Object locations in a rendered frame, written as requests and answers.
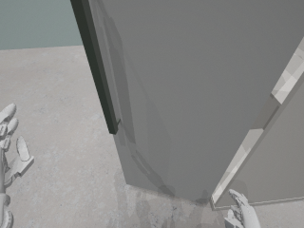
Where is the left robot forearm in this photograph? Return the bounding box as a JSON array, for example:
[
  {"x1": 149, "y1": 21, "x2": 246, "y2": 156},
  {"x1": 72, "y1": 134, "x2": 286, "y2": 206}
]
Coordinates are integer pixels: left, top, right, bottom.
[{"x1": 0, "y1": 193, "x2": 14, "y2": 228}]

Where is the fridge door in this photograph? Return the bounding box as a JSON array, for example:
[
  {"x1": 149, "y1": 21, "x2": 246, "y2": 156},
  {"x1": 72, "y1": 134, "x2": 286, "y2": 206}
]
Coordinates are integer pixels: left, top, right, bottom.
[{"x1": 88, "y1": 0, "x2": 304, "y2": 204}]

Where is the left robot hand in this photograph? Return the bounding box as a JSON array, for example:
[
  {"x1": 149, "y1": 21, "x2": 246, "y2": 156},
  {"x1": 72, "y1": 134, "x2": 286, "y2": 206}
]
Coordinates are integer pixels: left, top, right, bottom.
[{"x1": 0, "y1": 103, "x2": 34, "y2": 194}]

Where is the handle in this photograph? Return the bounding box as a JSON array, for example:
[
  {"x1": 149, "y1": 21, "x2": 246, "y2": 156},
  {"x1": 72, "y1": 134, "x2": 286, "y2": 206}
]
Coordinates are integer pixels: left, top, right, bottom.
[{"x1": 70, "y1": 0, "x2": 121, "y2": 135}]

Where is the right robot hand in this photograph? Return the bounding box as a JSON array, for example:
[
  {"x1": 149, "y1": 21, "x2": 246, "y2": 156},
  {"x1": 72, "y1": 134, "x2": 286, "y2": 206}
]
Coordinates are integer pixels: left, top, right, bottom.
[{"x1": 224, "y1": 189, "x2": 261, "y2": 228}]

